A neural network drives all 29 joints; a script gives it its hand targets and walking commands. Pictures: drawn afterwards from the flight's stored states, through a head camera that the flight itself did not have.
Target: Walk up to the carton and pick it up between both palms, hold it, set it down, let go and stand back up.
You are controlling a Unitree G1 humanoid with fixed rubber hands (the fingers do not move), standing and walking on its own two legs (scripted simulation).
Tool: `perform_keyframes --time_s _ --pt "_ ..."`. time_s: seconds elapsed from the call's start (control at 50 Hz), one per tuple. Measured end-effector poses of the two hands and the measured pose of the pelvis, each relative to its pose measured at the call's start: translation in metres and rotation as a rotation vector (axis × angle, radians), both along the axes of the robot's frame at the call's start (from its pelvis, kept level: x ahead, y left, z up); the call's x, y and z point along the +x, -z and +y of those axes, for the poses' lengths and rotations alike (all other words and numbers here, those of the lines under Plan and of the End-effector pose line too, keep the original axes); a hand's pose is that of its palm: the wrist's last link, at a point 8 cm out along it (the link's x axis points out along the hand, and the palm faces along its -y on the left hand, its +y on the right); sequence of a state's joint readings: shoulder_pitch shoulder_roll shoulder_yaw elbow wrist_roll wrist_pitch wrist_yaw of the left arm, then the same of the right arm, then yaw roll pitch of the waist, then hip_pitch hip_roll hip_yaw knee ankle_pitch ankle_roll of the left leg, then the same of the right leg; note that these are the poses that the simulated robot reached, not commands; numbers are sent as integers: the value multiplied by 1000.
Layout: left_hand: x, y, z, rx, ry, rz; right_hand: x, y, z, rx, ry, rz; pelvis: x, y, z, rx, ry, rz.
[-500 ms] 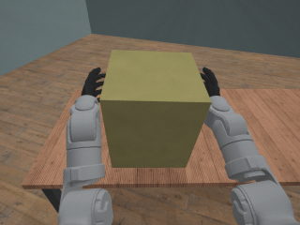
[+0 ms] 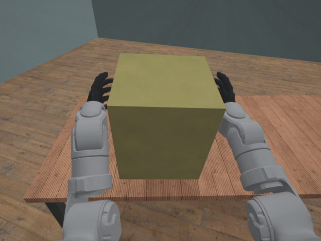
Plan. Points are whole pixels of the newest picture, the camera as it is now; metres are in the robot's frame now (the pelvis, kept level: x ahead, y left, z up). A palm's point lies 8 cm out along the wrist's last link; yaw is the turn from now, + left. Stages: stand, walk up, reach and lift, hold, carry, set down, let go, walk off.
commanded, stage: hold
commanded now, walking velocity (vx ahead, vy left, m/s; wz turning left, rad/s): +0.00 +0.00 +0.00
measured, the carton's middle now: (161, 119) +0.38 +0.01 +0.17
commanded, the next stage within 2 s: none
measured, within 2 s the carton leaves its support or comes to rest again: neither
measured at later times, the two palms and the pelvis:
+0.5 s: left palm (98, 105) +0.36 +0.16 +0.23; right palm (225, 105) +0.37 -0.15 +0.21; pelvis +0.00 +0.00 +0.00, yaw +0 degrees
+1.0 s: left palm (96, 104) +0.36 +0.16 +0.23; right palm (225, 104) +0.36 -0.14 +0.22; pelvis +0.00 +0.00 +0.00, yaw +0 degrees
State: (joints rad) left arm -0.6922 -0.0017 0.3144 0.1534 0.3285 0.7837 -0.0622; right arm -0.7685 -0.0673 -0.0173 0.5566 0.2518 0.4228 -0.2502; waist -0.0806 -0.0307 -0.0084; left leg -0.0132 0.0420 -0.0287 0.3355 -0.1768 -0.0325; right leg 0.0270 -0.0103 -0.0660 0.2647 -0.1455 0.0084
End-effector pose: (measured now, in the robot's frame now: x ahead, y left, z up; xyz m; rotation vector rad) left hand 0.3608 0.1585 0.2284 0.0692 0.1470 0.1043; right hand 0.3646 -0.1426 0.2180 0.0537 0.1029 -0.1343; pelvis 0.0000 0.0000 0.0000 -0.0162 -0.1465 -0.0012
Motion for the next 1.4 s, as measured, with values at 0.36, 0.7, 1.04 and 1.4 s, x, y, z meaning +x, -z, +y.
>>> perform_keyframes --time_s 0.36,0.7,1.04,1.4 --pt "3 1 3 3 -2 3 4 -1 3 -11 -6 2 1 0 0 -1 -5 8" --pt "0 0 -5 2 3 -14 -1 1 -5 -9 1 -16 3 0 -1 -2 6 -1" --pt "0 -3 -1 9 3 -13 -1 -2 -1 -1 1 -14 -1 0 1 -1 -1 4" --pt "0 0 0 5 2 -5 0 -2 0 2 1 -7 0 0 1 -1 -3 2"
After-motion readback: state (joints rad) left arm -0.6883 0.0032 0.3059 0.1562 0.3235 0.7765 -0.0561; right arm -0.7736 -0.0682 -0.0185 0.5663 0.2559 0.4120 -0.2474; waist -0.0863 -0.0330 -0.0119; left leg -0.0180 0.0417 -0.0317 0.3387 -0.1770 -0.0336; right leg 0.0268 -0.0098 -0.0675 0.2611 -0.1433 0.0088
